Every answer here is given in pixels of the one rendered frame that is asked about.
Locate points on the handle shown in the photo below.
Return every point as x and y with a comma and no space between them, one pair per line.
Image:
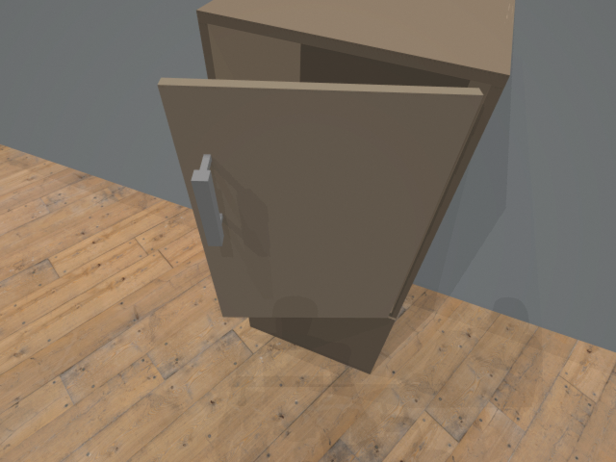
204,192

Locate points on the cupboard door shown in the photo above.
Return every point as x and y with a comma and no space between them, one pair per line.
325,189

